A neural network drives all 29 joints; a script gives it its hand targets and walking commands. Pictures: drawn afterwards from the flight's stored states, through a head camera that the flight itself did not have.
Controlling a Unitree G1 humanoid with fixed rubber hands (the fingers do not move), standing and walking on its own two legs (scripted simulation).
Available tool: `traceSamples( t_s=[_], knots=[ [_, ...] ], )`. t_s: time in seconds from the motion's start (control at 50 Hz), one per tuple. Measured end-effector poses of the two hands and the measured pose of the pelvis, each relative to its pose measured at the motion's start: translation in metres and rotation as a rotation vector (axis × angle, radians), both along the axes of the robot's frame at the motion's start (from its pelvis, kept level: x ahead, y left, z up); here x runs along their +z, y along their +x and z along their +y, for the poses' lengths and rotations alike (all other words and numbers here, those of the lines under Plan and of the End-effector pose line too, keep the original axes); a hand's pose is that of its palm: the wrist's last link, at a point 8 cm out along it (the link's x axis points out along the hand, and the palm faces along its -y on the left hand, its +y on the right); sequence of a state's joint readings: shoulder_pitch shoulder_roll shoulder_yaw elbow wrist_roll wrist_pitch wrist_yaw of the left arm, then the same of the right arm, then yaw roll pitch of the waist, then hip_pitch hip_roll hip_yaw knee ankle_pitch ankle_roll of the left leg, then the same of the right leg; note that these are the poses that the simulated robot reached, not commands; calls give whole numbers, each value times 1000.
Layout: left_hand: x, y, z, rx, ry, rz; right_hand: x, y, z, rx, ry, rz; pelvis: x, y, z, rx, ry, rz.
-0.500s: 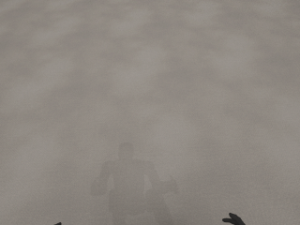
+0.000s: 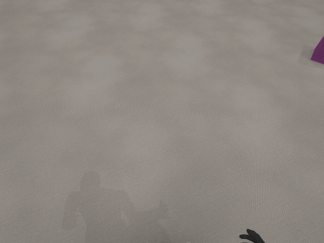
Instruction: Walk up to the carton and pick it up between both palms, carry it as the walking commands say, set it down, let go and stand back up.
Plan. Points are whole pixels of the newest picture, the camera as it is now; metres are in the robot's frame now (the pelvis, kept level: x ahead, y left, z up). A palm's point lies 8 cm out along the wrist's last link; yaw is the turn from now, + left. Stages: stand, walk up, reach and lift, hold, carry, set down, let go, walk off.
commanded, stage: walk up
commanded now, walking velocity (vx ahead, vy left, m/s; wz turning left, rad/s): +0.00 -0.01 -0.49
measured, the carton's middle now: out of the picture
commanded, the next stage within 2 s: none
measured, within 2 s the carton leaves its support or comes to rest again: neither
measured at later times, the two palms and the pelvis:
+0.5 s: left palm out of the picture +0.14 +0.27 -0.12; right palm out of the picture +0.06 -0.24 -0.08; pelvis +0.01 +0.03 +0.01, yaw -8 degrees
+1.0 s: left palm (52, 218) +0.22 +0.27 -0.08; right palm out of the picture +0.12 -0.24 -0.11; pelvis +0.07 +0.02 +0.01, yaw -21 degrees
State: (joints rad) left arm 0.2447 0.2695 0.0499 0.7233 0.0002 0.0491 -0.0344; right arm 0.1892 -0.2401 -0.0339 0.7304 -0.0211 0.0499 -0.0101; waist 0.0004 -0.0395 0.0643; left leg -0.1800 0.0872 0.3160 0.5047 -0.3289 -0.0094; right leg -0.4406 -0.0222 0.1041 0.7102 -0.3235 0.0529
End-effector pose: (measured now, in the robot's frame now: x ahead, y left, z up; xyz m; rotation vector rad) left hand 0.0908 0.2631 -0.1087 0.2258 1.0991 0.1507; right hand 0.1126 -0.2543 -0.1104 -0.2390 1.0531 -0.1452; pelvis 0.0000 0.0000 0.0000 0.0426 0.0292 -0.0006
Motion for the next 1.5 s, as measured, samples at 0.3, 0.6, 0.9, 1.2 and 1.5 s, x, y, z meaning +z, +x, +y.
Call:
traceSamples(
  t_s=[0.3,0.6,0.9,1.2,1.5],
  knots=[
    [8,11,5,-23,28,-11,1,-3,7,-21,24,14,6,-2,7,-28,-25,28],
    [-5,87,-12,-240,-50,-28,11,-70,6,-257,-38,66,5,22,24,-238,-36,15],
    [38,124,-12,-300,185,17,-23,-35,9,-320,159,5,9,54,8,-350,12,33],
    [-16,199,31,-359,54,109,20,15,43,-416,-22,14,5,135,66,-448,-41,67],
    [-8,401,-53,-688,91,14,-33,-20,117,-779,139,227,-13,248,53,-728,-5,121]
  ],
)
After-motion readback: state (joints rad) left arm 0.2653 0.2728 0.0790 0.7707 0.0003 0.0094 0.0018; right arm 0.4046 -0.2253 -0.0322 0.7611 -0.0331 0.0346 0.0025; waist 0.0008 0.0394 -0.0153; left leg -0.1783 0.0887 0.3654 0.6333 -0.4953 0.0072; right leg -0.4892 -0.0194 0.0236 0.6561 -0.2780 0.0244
